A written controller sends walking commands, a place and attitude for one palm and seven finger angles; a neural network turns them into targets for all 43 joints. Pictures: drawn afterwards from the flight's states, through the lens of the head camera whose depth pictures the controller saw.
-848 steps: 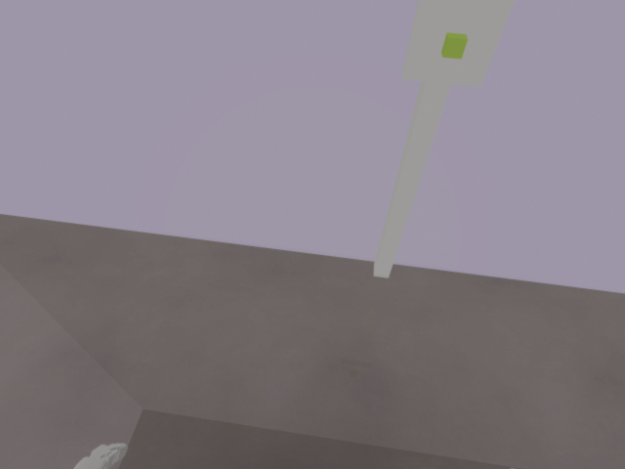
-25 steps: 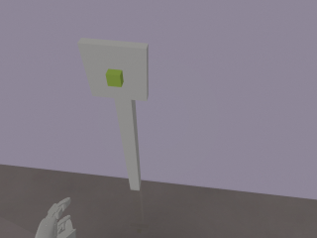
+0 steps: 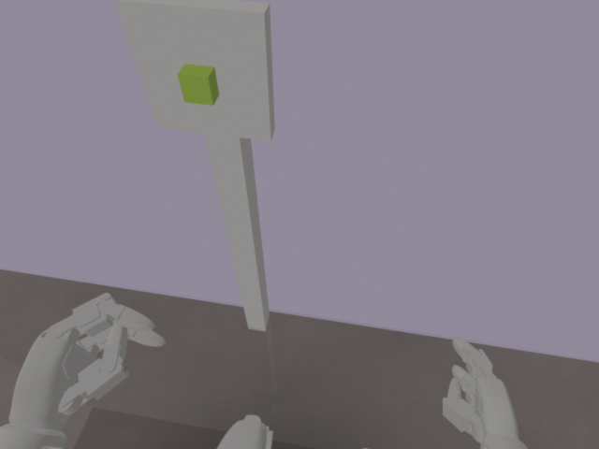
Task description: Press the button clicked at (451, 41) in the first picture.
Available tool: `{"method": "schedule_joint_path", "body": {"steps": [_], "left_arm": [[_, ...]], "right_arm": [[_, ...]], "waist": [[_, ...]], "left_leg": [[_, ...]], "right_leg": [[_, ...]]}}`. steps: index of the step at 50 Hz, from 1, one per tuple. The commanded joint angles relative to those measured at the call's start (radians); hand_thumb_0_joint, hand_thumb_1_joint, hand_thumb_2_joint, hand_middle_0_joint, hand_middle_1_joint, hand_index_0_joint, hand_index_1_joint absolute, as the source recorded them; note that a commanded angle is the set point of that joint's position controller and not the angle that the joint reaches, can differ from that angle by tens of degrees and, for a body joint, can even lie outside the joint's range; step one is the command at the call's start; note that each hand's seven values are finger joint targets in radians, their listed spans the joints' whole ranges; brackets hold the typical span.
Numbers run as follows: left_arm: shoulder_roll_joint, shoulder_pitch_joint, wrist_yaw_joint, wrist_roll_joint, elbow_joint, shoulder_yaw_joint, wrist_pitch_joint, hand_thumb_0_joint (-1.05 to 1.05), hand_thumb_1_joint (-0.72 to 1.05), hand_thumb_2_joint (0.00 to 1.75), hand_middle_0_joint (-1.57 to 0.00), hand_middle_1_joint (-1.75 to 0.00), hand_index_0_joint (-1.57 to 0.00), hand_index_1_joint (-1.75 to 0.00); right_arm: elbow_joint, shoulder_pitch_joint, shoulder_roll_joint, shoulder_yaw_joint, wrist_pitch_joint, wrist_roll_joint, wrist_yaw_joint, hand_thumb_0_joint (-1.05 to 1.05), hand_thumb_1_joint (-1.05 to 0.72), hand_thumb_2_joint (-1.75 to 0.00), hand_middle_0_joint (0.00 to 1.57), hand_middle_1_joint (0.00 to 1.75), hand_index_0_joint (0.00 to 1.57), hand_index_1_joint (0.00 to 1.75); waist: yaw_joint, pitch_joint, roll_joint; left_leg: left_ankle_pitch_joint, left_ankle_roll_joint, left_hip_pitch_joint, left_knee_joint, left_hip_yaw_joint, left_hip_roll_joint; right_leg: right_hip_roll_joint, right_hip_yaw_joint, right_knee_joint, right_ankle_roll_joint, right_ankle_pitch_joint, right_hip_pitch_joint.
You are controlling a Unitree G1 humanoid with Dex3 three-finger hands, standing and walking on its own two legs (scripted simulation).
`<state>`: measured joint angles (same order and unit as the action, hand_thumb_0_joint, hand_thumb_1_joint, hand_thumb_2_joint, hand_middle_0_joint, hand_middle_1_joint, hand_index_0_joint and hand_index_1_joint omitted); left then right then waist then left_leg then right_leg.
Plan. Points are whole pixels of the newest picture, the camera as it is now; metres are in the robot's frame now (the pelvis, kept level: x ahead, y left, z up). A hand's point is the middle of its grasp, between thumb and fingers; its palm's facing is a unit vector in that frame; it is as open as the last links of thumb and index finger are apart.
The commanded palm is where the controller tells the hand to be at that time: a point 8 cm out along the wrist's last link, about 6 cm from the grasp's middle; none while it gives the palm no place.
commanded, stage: raise the hand and make a fist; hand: left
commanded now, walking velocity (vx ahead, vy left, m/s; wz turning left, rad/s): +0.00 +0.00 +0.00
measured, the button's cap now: (200, 83) +0.52 +0.19 +0.21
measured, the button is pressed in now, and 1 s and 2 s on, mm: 0 0 0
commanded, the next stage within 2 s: aim a knuckle at the button in 1.38 s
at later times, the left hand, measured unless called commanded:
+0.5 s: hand (106, 321) +0.21 +0.22 +0.14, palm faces -0.04 -1.00 -0.09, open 3.1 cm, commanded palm +0.18 +0.28 +0.15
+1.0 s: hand (84, 244) +0.25 +0.23 +0.21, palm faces -0.03 -1.00 -0.10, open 3.1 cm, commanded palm +0.22 +0.28 +0.21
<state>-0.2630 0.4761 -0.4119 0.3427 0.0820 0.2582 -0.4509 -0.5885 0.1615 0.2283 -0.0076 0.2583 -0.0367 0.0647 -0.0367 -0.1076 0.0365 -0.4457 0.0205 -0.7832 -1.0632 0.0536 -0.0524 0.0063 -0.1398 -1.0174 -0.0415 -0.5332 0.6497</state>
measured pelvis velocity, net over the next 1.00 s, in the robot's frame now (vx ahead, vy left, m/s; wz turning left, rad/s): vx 0.02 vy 0.02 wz -0.01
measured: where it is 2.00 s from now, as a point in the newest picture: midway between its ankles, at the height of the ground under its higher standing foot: outside the picture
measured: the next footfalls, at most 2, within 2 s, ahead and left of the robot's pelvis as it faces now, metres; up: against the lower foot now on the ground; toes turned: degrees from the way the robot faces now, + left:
none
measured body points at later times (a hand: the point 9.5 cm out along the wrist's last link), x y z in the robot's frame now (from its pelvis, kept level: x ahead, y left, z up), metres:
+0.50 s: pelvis +0.01 +0.01 +0.04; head +0.01 +0.01 +0.49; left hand +0.21 +0.27 +0.14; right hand +0.18 -0.23 -0.02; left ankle +0.05 +0.13 -0.67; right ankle -0.01 -0.10 -0.67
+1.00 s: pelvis +0.02 +0.02 +0.06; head -0.01 +0.01 +0.51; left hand +0.25 +0.28 +0.21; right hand +0.20 -0.20 +0.00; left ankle +0.05 +0.13 -0.67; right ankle -0.01 -0.10 -0.67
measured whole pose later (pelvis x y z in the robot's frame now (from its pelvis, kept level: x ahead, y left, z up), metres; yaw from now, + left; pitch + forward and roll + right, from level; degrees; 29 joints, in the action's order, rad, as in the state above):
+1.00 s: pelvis +0.02 +0.02 +0.06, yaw -1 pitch -1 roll -1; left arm -0.33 0.20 -0.32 0.33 0.20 0.28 0.06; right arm -0.62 0.24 0.24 0.07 0.28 -0.06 0.09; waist -0.04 -0.05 0.05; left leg -0.28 -0.01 -0.32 -0.62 -0.01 -0.01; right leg -0.02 -0.09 -0.58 0.00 -0.35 0.21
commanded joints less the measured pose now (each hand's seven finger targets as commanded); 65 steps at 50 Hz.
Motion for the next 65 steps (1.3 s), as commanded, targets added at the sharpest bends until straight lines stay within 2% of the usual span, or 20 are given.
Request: {"method": "schedule_joint_path", "body": {"steps": [1, 2, 4, 7, 8, 11, 12, 15, 18, 22, 29, 33, 37, 44, 47, 51, 52, 57, 61, 65], "left_arm": [[-0.212, 0.023, -0.042, 0.026, 0.109, 0.118, 0.144, 0.00, 0.90, 0.90, -1.08, -1.26, -1.08, -1.26], [-0.246, 0.039, -0.027, 0.042, 0.112, 0.180, 0.168, 0.00, 0.90, 0.90, -1.11, -1.29, -1.11, -1.29], [-0.234, 0.063, 0.015, 0.068, 0.195, 0.228, 0.177, 0.00, 0.90, 0.90, -1.16, -1.35, -1.16, -1.35], [-0.178, 0.085, 0.080, 0.078, 0.245, 0.213, 0.144, 0.00, 0.90, 0.90, -1.24, -1.44, -1.24, -1.44], [-0.152, 0.071, 0.088, 0.071, 0.249, 0.183, 0.128, 0.00, 0.90, 0.90, -1.27, -1.47, -1.27, -1.47], [-0.125, 0.039, 0.081, 0.038, 0.209, 0.107, 0.103, 0.00, 0.90, 0.90, -1.30, -1.50, -1.30, -1.50], [-0.114, 0.013, 0.067, 0.031, 0.213, 0.068, 0.103, 0.00, 0.90, 0.90, -1.30, -1.50, -1.30, -1.50], [-0.149, -0.031, 0.035, 0.020, 0.216, 0.053, 0.119, 0.00, 0.90, 0.90, -1.30, -1.50, -1.30, -1.50], [-0.214, -0.089, 0.045, 0.024, 0.288, 0.105, 0.119, 0.00, 0.90, 0.90, -1.30, -1.50, -1.30, -1.50], [-0.228, -0.120, 0.106, 0.030, 0.338, 0.150, 0.116, 0.00, 0.90, 0.90, -1.30, -1.50, -1.30, -1.50], [-0.155, -0.168, 0.095, 0.012, 0.274, 0.043, 0.256, 0.00, 0.90, 0.90, -1.30, -1.50, -1.30, -1.50], [-0.202, -0.228, 0.092, -0.002, 0.304, 0.068, 0.327, 0.00, 0.90, 0.90, -1.30, -1.50, -1.30, -1.50], [-0.254, -0.336, 0.120, 0.002, 0.374, 0.127, 0.334, 0.00, 0.90, 0.90, -1.30, -1.50, -1.30, -1.50], [-0.213, -0.415, 0.106, 0.004, 0.321, 0.087, 0.403, 0.00, 0.90, 0.90, -1.30, -1.50, -1.30, -1.50], [-0.218, -0.437, 0.091, 0.002, 0.303, 0.078, 0.459, 0.00, 0.90, 0.90, -1.30, -1.50, -1.30, -1.50], [-0.251, -0.432, 0.095, 0.003, 0.301, 0.130, 0.499, 0.00, 0.90, 0.90, -1.30, -1.50, -1.30, -1.50], [-0.257, -0.407, 0.098, 0.007, 0.288, 0.145, 0.503, 0.00, 0.90, 0.90, -1.30, -1.50, -1.30, -1.50], [-0.230, -0.429, 0.116, 0.014, 0.320, 0.136, 0.488, 0.00, 0.90, 0.90, -1.30, -1.50, -1.30, -1.50], [-0.220, -0.460, 0.125, -0.010, 0.352, 0.103, 0.460, 0.00, 0.90, 0.90, -1.30, -1.50, -1.30, -1.50], [-0.236, -0.457, 0.125, -0.017, 0.336, 0.108, 0.447, 0.00, 0.90, 0.90, -1.30, -1.50, -1.30, -1.50]], "right_arm": [[0.188, -0.019, 0.126, -0.050, 0.044, -0.027, 0.037, 0.00, -0.90, -0.90, 0.20, 0.30, 0.20, 0.30], [0.192, -0.029, 0.117, -0.049, 0.038, -0.025, 0.039, 0.00, -0.90, -0.90, 0.20, 0.30, 0.20, 0.30], [0.203, -0.033, 0.091, -0.043, 0.029, -0.022, 0.034, 0.00, -0.90, -0.90, 0.20, 0.30, 0.20, 0.30], [0.196, -0.031, 0.076, -0.042, 0.031, -0.014, 0.025, 0.00, -0.90, -0.90, 0.20, 0.30, 0.20, 0.30], [0.187, -0.017, 0.080, -0.042, 0.033, -0.014, 0.020, 0.00, -0.90, -0.90, 0.20, 0.30, 0.20, 0.30], [0.167, 0.007, 0.101, -0.045, 0.043, -0.015, 0.013, 0.00, -0.90, -0.90, 0.20, 0.30, 0.20, 0.30], [0.167, 0.006, 0.109, -0.041, 0.049, -0.014, 0.012, 0.00, -0.90, -0.90, 0.20, 0.30, 0.20, 0.30], [0.168, 0.014, 0.129, -0.041, 0.071, -0.025, 0.023, 0.00, -0.90, -0.90, 0.20, 0.30, 0.20, 0.30], [0.166, 0.004, 0.135, -0.035, 0.090, -0.024, 0.034, 0.00, -0.90, -0.90, 0.20, 0.30, 0.20, 0.30], [0.153, -0.011, 0.123, -0.021, 0.100, -0.022, 0.034, 0.00, -0.90, -0.90, 0.20, 0.30, 0.20, 0.30], [0.158, -0.019, 0.133, -0.002, 0.099, -0.035, 0.026, 0.00, -0.90, -0.90, 0.20, 0.30, 0.20, 0.30], [0.167, -0.020, 0.139, 0.007, 0.095, -0.030, 0.028, 0.00, -0.90, -0.90, 0.20, 0.30, 0.20, 0.30], [0.164, -0.029, 0.135, 0.022, 0.091, -0.022, 0.031, 0.00, -0.90, -0.90, 0.20, 0.30, 0.20, 0.30], [0.143, -0.043, 0.133, 0.030, 0.090, -0.032, 0.033, 0.00, -0.90, -0.90, 0.20, 0.30, 0.20, 0.30], [0.145, -0.051, 0.138, 0.031, 0.088, -0.033, 0.038, 0.00, -0.90, -0.90, 0.20, 0.30, 0.20, 0.30], [0.148, -0.059, 0.135, 0.031, 0.077, -0.032, 0.039, 0.00, -0.90, -0.90, 0.20, 0.30, 0.20, 0.30], [0.146, -0.062, 0.136, 0.031, 0.075, -0.030, 0.036, 0.00, -0.90, -0.90, 0.20, 0.30, 0.20, 0.30], [0.148, -0.071, 0.130, 0.030, 0.064, -0.029, 0.029, 0.00, -0.90, -0.90, 0.20, 0.30, 0.20, 0.30], [0.144, -0.061, 0.127, 0.026, 0.068, -0.029, 0.030, 0.00, -0.90, -0.90, 0.20, 0.30, 0.20, 0.30], [0.139, -0.061, 0.131, 0.023, 0.069, -0.029, 0.034, 0.00, -0.90, -0.90, 0.20, 0.30, 0.20, 0.30]], "waist": [[0.023, -0.161, -0.050], [-0.002, -0.192, -0.054], [-0.026, -0.221, -0.032], [-0.027, -0.184, -0.059], [-0.012, -0.155, -0.042], [0.033, -0.078, -0.015], [0.045, -0.056, -0.042], [0.051, -0.067, -0.030], [0.030, -0.113, 0.004], [0.011, -0.110, 0.026], [0.020, -0.013, 0.069], [0.014, -0.019, -0.003], [0.002, -0.038, 0.025], [0.004, -0.028, 0.071], [0.000, -0.023, 0.013], [-0.014, -0.048, -0.002], [-0.019, -0.042, -0.033], [-0.012, -0.035, -0.011], [0.000, -0.035, 0.050], [0.002, -0.021, 0.017]], "left_leg": [[0.180, -0.059, 0.183, 0.181, -0.022, 0.042], [0.212, -0.055, 0.193, 0.186, -0.020, 0.045], [0.279, -0.050, 0.241, 0.220, -0.022, 0.043], [0.341, -0.046, 0.273, 0.251, -0.021, 0.042], [0.340, -0.044, 0.283, 0.263, -0.026, 0.044], [0.293, -0.046, 0.295, 0.277, -0.031, 0.043], [0.285, -0.050, 0.292, 0.277, -0.026, 0.042], [0.225, -0.056, 0.319, 0.306, -0.027, 0.042], [0.217, -0.059, 0.366, 0.336, -0.025, 0.040], [0.222, -0.054, 0.415, 0.384, -0.018, 0.037], [0.188, -0.048, 0.454, 0.461, -0.015, 0.033], [0.233, -0.055, 0.486, 0.491, -0.003, 0.032], [0.242, -0.050, 0.533, 0.518, 0.001, 0.031], [0.264, -0.046, 0.588, 0.550, -0.005, 0.037], [0.275, -0.052, 0.590, 0.560, -0.005, 0.039], [0.319, -0.051, 0.619, 0.571, -0.011, 0.043], [0.335, -0.053, 0.612, 0.565, -0.014, 0.044], [0.341, -0.051, 0.623, 0.563, -0.030, 0.046], [0.339, -0.052, 0.651, 0.565, -0.037, 0.047], [0.308, -0.055, 0.638, 0.570, -0.037, 0.049]], "right_leg": [[-0.030, 0.222, 0.333, 0.058, 0.170, -0.109], [-0.036, 0.229, 0.329, 0.069, 0.232, -0.164], [-0.038, 0.194, 0.313, 0.074, 0.376, -0.226], [-0.017, 0.148, 0.293, 0.073, 0.519, -0.239], [-0.015, 0.136, 0.296, 0.072, 0.528, -0.220], [-0.010, 0.131, 0.323, 0.075, 0.459, -0.148], [-0.011, 0.137, 0.334, 0.075, 0.437, -0.147], [-0.010, 0.145, 0.379, 0.063, 0.294, -0.132], [-0.009, 0.141, 0.396, 0.049, 0.232, -0.171], [0.006, 0.096, 0.396, 0.034, 0.234, -0.207], [0.009, 0.071, 0.450, 0.036, 0.248, -0.220], [0.011, 0.065, 0.472, 0.036, 0.297, -0.267], [0.016, 0.055, 0.485, 0.030, 0.287, -0.300], [0.009, 0.056, 0.525, 0.030, 0.326, -0.332], [0.010, 0.059, 0.545, 0.032, 0.347, -0.355], [0.005, 0.055, 0.549, 0.033, 0.388, -0.378], [0.009, 0.059, 0.553, 0.033, 0.406, -0.389], [0.007, 0.065, 0.561, 0.035, 0.417, -0.386], [0.003, 0.070, 0.564, 0.035, 0.418, -0.370], [0.001, 0.077, 0.576, 0.039, 0.389, -0.371]]}}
